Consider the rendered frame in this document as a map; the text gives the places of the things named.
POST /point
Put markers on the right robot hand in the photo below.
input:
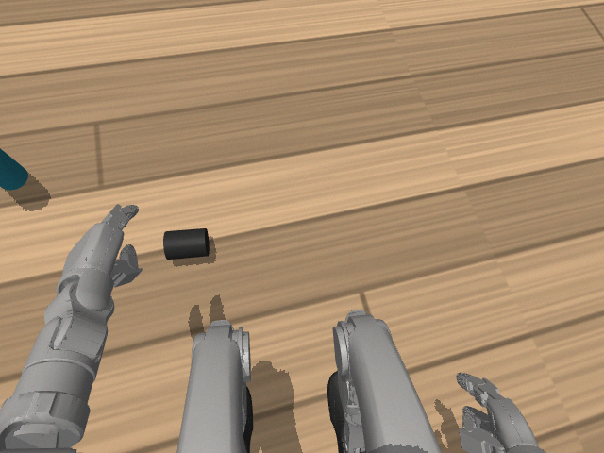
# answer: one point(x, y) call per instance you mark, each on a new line
point(503, 428)

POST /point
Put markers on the left robot hand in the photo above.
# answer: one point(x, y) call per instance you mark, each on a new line
point(99, 247)

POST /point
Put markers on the right robot foot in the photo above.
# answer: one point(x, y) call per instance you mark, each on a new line
point(336, 411)

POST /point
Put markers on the left robot arm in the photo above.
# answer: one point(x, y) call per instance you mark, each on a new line
point(48, 411)

